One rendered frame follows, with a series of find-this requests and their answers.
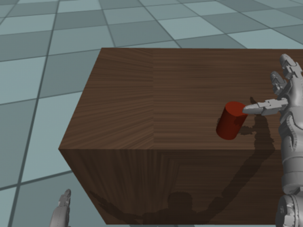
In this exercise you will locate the right robot hand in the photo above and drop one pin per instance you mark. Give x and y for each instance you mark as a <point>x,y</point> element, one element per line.
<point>289,94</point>

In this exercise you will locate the left robot hand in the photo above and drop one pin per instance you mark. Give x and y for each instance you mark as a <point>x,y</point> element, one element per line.
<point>60,216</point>

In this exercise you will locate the right robot arm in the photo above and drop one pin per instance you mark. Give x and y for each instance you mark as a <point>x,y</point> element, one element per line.
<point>290,206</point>

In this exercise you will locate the can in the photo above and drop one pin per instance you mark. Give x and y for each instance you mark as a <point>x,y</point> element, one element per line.
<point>231,120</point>

